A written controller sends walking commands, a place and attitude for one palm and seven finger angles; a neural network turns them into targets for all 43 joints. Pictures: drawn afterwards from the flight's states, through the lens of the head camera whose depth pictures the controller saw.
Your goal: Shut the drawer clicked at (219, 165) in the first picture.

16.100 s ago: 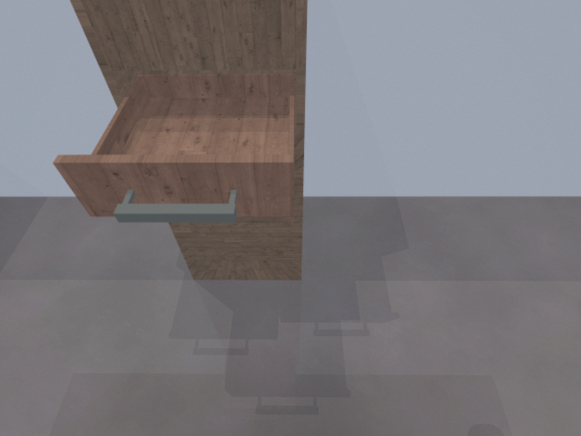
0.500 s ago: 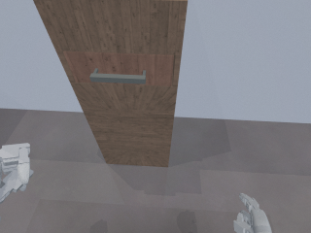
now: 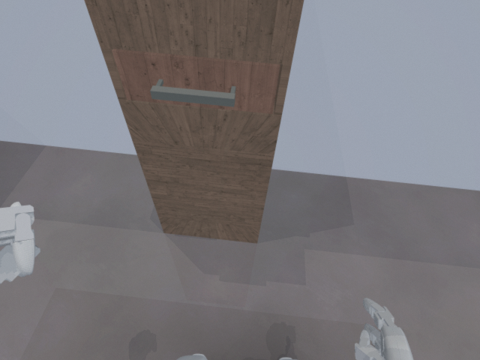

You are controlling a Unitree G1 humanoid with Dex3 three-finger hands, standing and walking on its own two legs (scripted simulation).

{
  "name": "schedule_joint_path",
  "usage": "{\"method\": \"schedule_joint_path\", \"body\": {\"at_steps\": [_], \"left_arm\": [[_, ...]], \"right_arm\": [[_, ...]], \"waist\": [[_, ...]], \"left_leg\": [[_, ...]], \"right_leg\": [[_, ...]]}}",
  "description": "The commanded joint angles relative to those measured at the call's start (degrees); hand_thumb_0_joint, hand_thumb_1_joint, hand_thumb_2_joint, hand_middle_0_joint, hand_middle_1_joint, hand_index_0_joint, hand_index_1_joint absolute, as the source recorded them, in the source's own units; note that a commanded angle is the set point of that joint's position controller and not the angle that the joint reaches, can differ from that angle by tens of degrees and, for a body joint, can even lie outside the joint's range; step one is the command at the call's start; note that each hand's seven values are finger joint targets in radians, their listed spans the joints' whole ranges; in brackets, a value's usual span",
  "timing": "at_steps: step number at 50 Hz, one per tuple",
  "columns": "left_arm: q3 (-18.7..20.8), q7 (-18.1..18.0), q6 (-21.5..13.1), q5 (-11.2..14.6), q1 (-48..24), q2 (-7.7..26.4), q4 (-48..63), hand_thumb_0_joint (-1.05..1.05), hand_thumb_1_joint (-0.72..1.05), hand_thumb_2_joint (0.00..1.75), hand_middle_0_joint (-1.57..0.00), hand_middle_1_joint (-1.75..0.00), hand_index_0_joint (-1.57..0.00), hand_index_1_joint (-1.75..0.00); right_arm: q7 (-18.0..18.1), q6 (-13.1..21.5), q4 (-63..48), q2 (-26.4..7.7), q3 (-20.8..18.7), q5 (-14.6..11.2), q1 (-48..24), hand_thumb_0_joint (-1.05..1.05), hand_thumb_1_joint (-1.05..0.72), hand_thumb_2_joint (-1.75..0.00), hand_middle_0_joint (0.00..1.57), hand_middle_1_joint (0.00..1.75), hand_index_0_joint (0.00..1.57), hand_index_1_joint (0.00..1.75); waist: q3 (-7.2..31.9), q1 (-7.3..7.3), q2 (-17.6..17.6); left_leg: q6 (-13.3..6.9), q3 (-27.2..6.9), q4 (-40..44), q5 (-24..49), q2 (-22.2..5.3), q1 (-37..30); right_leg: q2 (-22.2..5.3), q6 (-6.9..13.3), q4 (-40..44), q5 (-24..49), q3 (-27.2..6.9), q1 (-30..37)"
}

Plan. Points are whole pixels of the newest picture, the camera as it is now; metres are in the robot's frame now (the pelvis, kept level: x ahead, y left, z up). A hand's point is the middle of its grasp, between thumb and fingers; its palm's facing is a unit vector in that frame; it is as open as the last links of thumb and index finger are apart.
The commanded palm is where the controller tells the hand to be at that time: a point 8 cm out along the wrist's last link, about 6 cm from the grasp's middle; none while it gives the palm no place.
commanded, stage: step back with the hand held close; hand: left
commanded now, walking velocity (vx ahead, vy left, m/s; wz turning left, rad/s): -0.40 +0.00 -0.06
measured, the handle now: (195, 91) +0.68 +0.14 +0.06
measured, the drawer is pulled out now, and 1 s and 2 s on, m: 0.00 0.00 0.00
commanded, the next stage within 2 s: stop stepping back and stand still in 0.52 s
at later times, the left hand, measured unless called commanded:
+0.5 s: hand out of the picture +0.14 +0.24 +0.19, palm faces +0.34 -0.84 -0.42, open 3.3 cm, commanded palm +0.08 +0.27 +0.19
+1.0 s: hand out of the picture +0.10 +0.24 +0.19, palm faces +0.30 -0.87 -0.39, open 3.3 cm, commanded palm +0.03 +0.29 +0.19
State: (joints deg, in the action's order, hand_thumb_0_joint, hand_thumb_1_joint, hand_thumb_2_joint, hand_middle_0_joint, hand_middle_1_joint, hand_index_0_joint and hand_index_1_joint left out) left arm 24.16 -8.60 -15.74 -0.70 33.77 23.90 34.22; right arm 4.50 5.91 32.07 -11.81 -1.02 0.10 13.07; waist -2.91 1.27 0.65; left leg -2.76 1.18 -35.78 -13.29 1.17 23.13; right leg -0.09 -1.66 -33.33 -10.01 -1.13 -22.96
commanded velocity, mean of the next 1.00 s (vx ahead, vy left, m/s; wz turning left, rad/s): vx -0.20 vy -0.02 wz -0.02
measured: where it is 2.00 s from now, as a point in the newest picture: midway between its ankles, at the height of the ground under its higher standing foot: outside the picture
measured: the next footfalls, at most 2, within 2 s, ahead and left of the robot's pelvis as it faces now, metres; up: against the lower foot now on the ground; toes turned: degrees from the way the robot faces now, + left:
right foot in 0.52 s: -0.13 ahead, -0.15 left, +0.00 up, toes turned -4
left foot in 1.18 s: -0.06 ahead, +0.14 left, +0.00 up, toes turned -5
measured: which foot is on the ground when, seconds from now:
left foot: down 0.00-1.00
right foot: down 0.00-0.24, up 0.26-0.50, down 0.52-1.00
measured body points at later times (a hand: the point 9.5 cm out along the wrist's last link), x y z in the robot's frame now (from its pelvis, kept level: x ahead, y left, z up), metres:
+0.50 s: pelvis -0.06 +0.00 +0.01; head -0.03 +0.04 +0.46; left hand +0.12 +0.28 +0.21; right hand +0.11 -0.22 -0.06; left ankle +0.06 +0.09 -0.72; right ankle -0.17 -0.14 -0.72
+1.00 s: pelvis -0.13 +0.02 +0.01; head -0.13 +0.05 +0.46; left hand +0.07 +0.29 +0.21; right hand +0.00 -0.23 -0.06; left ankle +0.05 +0.09 -0.72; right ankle -0.16 -0.07 -0.72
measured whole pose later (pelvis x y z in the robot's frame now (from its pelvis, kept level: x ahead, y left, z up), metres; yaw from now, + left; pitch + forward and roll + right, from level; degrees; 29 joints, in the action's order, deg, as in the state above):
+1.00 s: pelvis -0.13 +0.02 +0.01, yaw -5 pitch -2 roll -2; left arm 22.4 -8.3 -11.8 2.2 32.1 23.0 33.2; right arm 4.6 8.3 35.7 -9.5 0.1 1.0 14.2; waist -0.6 2.6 1.5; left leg 0.1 0.8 -23.4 -6.2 0.3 24.3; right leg 4.4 2.1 -31.1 -29.5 1.2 -9.2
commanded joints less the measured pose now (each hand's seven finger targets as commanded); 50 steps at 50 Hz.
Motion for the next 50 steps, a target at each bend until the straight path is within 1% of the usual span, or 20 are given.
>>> {"method": "schedule_joint_path", "body": {"at_steps": [1, 4, 7, 10, 13, 14, 16, 20, 22, 24, 26, 30, 34, 38, 40, 43, 44, 48, 49, 50], "left_arm": [[6.73, -0.08, -3.59, 1.12, 0.50, 7.62, 12.35, 0.00, 0.90, 0.90, -1.40, -1.60, -1.40, -1.60], [5.95, -0.11, -3.40, 1.93, -0.33, 8.26, 11.85, 0.00, 0.90, 0.90, -1.40, -1.60, -1.40, -1.60], [5.66, -1.06, -3.04, 2.59, 0.30, 8.62, 11.99, 0.00, 0.90, 0.90, -1.40, -1.60, -1.40, -1.60], [6.23, -1.55, -3.42, 2.57, 1.33, 9.05, 12.40, 0.00, 0.90, 0.90, -1.40, -1.60, -1.40, -1.60], [7.68, -1.16, -4.94, 0.70, -0.14, 8.40, 14.57, 0.00, 0.90, 0.90, -1.40, -1.60, -1.40, -1.60], [7.99, -1.13, -4.76, 1.21, -0.80, 8.80, 14.27, 0.00, 0.90, 0.90, -1.40, -1.60, -1.40, -1.60], [6.81, -1.30, -4.50, 2.08, -0.88, 8.08, 14.46, 0.00, 0.90, 0.90, -1.40, -1.60, -1.40, -1.60], [2.42, -0.61, -3.95, 3.48, 1.32, 5.57, 13.99, 0.00, 0.90, 0.90, -1.40, -1.60, -1.40, -1.60], [1.60, 0.24, -4.53, 3.70, -0.71, 6.11, 13.81, 0.00, 0.90, 0.90, -1.40, -1.60, -1.40, -1.60], [2.70, 0.97, -5.57, 3.54, -3.66, 9.10, 14.13, 0.00, 0.90, 0.90, -1.40, -1.60, -1.40, -1.60], [5.49, 0.83, -6.41, 3.69, -5.21, 11.92, 14.08, 0.00, 0.90, 0.90, -1.40, -1.60, -1.40, -1.60], [7.57, 1.51, -5.62, 5.35, 3.66, 12.02, 14.24, 0.00, 0.90, 0.90, -1.40, -1.60, -1.40, -1.60], [7.82, 1.28, -4.23, 6.63, 8.37, 11.33, 11.80, 0.00, 0.90, 0.90, -1.40, -1.60, -1.40, -1.60], [5.63, -0.17, -1.15, 5.51, 1.22, 9.20, 8.53, 0.00, 0.90, 0.90, -1.40, -1.60, -1.40, -1.60], [3.21, -0.24, -0.81, 4.92, -5.18, 8.16, 9.57, 0.00, 0.90, 0.90, -1.40, -1.60, -1.40, -1.60], [3.12, -0.65, -0.99, 3.86, -5.27, 7.33, 10.83, 0.00, 0.90, 0.90, -1.40, -1.60, -1.40, -1.60], [3.55, -0.83, -1.21, 3.28, -6.21, 7.81, 11.89, 0.00, 0.90, 0.90, -1.40, -1.60, -1.40, -1.60], [3.89, 0.21, -0.50, 3.05, 3.96, 8.73, 15.48, 0.00, 0.90, 0.90, -1.40, -1.60, -1.40, -1.60], [4.63, 0.49, 0.05, 2.91, 6.04, 9.68, 16.08, 0.00, 0.90, 0.90, -1.40, -1.60, -1.40, -1.60], [6.73, 0.33, 0.91, 3.55, 7.94, 10.59, 15.47, 0.00, 0.90, 0.90, -1.40, -1.60, -1.40, -1.60]], "right_arm": [[0.16, 3.22, -8.76, -8.00, -3.42, 0.15, -6.12, 0.00, -0.90, -0.90, 0.20, 0.30, 0.20, 0.30], [-0.53, 2.15, -7.60, -7.16, -3.71, 0.27, -4.99, 0.00, -0.90, -0.90, 0.20, 0.30, 0.20, 0.30], [-0.75, 0.49, -6.27, -5.97, -3.49, 0.26, -5.14, 0.00, -0.90, -0.90, 0.20, 0.30, 0.20, 0.30], [-0.12, -0.22, -6.51, -6.81, -3.48, 0.31, -6.39, 0.00, -0.90, -0.90, 0.20, 0.30, 0.20, 0.30], [0.68, 2.47, -8.51, -8.77, -3.62, 0.91, -8.41, 0.00, -0.90, -0.90, 0.20, 0.30, 0.20, 0.30], [0.68, 3.02, -7.48, -7.57, -4.03, 1.00, -7.01, 0.00, -0.90, -0.90, 0.20, 0.30, 0.20, 0.30], [0.04, 4.45, -6.87, -7.14, -4.23, 1.05, -7.25, 0.00, -0.90, -0.90, 0.20, 0.30, 0.20, 0.30], [-1.22, 6.08, -4.19, -6.38, -3.08, 1.55, -5.73, 0.00, -0.90, -0.90, 0.20, 0.30, 0.20, 0.30], [-1.26, 5.96, -2.37, -6.78, -2.76, 2.11, -5.12, 0.00, -0.90, -0.90, 0.20, 0.30, 0.20, 0.30], [-0.90, 4.78, -2.01, -6.47, -2.41, 2.27, -4.91, 0.00, -0.90, -0.90, 0.20, 0.30, 0.20, 0.30], [-0.12, 4.98, -2.68, -5.84, -1.59, 2.91, -6.90, 0.00, -0.90, -0.90, 0.20, 0.30, 0.20, 0.30], [0.31, 4.83, -5.59, -6.00, -2.28, 0.68, -7.64, 0.00, -0.90, -0.90, 0.20, 0.30, 0.20, 0.30], [0.56, 2.91, -7.22, -5.97, -2.21, 0.30, -8.06, 0.00, -0.90, -0.90, 0.20, 0.30, 0.20, 0.30], [1.69, 2.87, -5.39, -6.26, -1.86, 0.25, -6.26, 0.00, -0.90, -0.90, 0.20, 0.30, 0.20, 0.30], [2.46, 3.93, -4.88, -7.29, -1.91, -0.24, -6.92, 0.00, -0.90, -0.90, 0.20, 0.30, 0.20, 0.30], [2.66, 5.92, -5.36, -8.75, -1.57, 0.21, -7.42, 0.00, -0.90, -0.90, 0.20, 0.30, 0.20, 0.30], [2.23, 6.03, -5.26, -8.70, -1.51, 0.56, -7.73, 0.00, -0.90, -0.90, 0.20, 0.30, 0.20, 0.30], [-0.20, 5.84, -6.57, -6.53, -1.59, 1.27, -6.78, 0.00, -0.90, -0.90, 0.20, 0.30, 0.20, 0.30], [-0.45, 4.85, -6.60, -6.14, -1.89, 1.00, -6.46, 0.00, -0.90, -0.90, 0.20, 0.30, 0.20, 0.30], [-0.58, 3.60, -5.81, -6.10, -2.43, 1.08, -5.45, 0.00, -0.90, -0.90, 0.20, 0.30, 0.20, 0.30]], "waist": [[9.11, -0.99, -1.66], [9.42, -0.20, 5.86], [10.38, 0.01, 8.56], [8.96, 0.31, 1.37], [8.31, -0.21, -20.30], [7.95, -0.02, -14.62], [8.21, -1.11, -8.51], [9.06, -1.10, -14.59], [11.24, -1.23, -13.16], [12.77, -0.92, -5.54], [14.53, -1.34, -3.53], [17.65, -1.11, -1.46], [6.89, -0.25, -0.51], [0.95, 1.08, 4.87], [-1.01, 1.44, -0.77], [-0.09, -0.29, -18.54], [1.16, -1.23, -20.66], [9.81, -2.53, -14.01], [9.70, -2.21, -5.48], [9.20, -2.20, 6.30]], "left_leg": [[-2.58, -7.19, 11.95, -10.50, -7.26, 15.53], [0.45, -3.15, 1.20, -10.98, -2.13, 4.88], [1.84, -2.03, -6.89, -7.53, -0.62, -5.76], [0.14, -5.84, 4.88, -8.31, -3.98, -7.08], [-8.80, -26.49, 32.03, -33.46, -22.51, 23.62], [-9.33, -25.46, 30.84, -26.49, -23.07, 21.07], [-8.26, -19.54, 23.37, -12.75, -19.82, 9.36], [-3.67, -13.59, 23.68, -6.34, -15.80, -4.29], [-0.55, -10.97, 20.05, 5.26, -14.53, -11.99], [2.51, -4.38, 11.22, 14.99, -10.16, -19.33], [3.77, -0.64, 7.98, 12.98, -8.14, -21.37], [3.16, -1.58, 8.62, 11.19, -6.88, -24.60], [5.51, -0.05, 0.40, -4.45, -3.55, -20.93], [4.36, -2.34, -4.11, -1.75, -3.06, -17.73], [4.10, -5.19, 3.50, -4.69, -4.58, -17.01], [4.51, -21.62, 35.50, -35.84, -11.70, -1.67], [5.46, -22.64, 39.07, -39.01, -13.21, 1.63], [5.54, -7.20, 26.95, -19.50, -7.33, -0.93], [5.08, 0.29, 10.64, -12.06, -1.78, -4.49], [4.95, 1.07, -10.69, -6.38, 1.75, -10.61]], "right_leg": [[-2.44, 1.88, -2.72, 17.05, -7.51, 20.99], [-9.93, 5.52, 10.13, 5.82, -15.63, 7.34], [-14.16, 8.06, 16.52, -3.75, -14.31, -3.74], [-8.05, 4.55, 11.46, -9.09, -7.26, -6.41], [6.63, -0.26, -26.51, -10.26, -0.66, 17.23], [6.07, 0.14, -32.48, -12.94, -3.05, 13.99], [4.51, 0.51, -27.34, -16.55, -3.57, 6.25], [3.11, 2.01, -2.28, -20.46, 1.54, 6.05], [1.88, 2.49, 13.01, -12.41, 1.79, 7.11], [-3.15, 4.27, 19.00, -0.45, -3.22, 2.90], [-7.19, 4.36, 14.93, 6.72, -3.58, -1.20], [-2.43, 2.52, 11.92, 0.58, 1.48, -1.96], [-6.07, 7.19, 19.83, -27.85, -2.13, -14.77], [-7.43, 7.46, 18.69, -25.65, -1.48, -16.44], [-4.22, 4.86, 14.28, -25.63, 2.22, -13.67], [6.73, 2.16, -4.44, -25.34, 4.55, 5.81], [8.31, 2.45, -9.89, -23.56, 4.50, 11.15], [5.79, 4.40, 6.20, -20.16, 5.11, 20.69], [-0.67, 5.75, 16.04, -21.31, -1.46, 13.42], [-11.73, 9.03, 26.18, -27.91, -15.29, -3.15]]}}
